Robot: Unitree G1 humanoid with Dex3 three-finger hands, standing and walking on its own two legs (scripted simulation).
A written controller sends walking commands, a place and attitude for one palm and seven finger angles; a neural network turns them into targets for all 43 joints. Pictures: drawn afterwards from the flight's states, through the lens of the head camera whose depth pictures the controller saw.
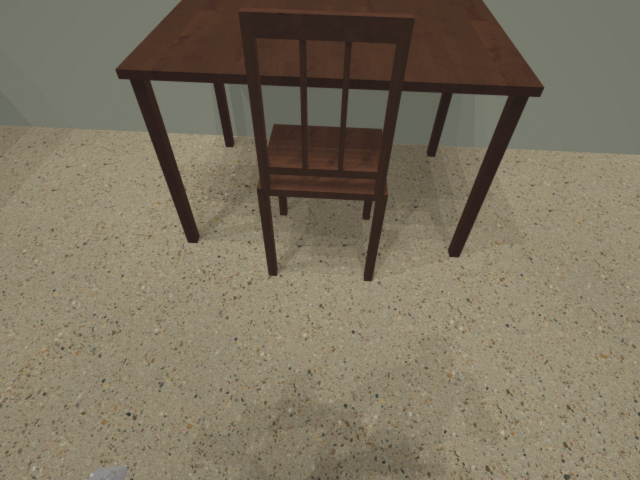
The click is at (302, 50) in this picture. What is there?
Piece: chair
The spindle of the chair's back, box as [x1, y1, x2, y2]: [299, 40, 307, 168]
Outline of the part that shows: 299,40 302,168 306,168 306,44 305,40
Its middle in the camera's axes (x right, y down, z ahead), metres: -0.05 -0.34 +1.02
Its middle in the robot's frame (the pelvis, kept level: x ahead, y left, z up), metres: +0.99 +0.09 -0.05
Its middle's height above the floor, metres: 0.72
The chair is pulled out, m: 0.00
